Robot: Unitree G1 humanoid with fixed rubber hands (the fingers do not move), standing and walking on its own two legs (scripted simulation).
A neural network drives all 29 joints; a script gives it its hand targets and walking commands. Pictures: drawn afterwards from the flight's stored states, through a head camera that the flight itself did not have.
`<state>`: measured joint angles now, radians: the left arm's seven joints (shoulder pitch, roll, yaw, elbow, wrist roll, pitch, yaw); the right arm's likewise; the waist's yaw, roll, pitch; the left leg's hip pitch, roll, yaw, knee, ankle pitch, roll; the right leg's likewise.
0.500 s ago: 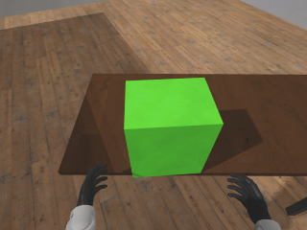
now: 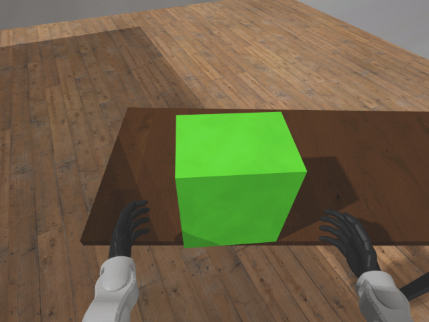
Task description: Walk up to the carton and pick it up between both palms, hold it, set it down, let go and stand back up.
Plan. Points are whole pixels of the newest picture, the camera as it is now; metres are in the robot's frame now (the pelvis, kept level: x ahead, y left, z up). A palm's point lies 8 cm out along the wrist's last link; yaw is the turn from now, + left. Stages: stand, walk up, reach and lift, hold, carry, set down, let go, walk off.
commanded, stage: reach and lift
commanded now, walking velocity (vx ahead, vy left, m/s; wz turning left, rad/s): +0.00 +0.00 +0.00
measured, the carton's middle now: (230, 183) +0.40 -0.02 +0.02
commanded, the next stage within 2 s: none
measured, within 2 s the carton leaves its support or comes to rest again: neither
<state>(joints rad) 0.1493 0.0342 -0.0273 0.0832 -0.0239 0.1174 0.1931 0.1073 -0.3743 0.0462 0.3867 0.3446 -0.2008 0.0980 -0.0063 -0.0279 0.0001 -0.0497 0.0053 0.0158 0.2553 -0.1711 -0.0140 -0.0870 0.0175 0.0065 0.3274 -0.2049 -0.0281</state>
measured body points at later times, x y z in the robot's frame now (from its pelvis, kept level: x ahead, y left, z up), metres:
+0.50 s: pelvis -0.01 +0.00 +0.00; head -0.01 +0.00 +0.45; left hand +0.31 +0.18 +0.08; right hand +0.32 -0.25 +0.09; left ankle -0.02 +0.13 -0.75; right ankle -0.02 -0.10 -0.75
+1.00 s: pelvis -0.01 -0.01 +0.00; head -0.01 -0.01 +0.45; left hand +0.36 +0.19 +0.15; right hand +0.39 -0.25 +0.16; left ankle -0.02 +0.13 -0.75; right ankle -0.02 -0.10 -0.75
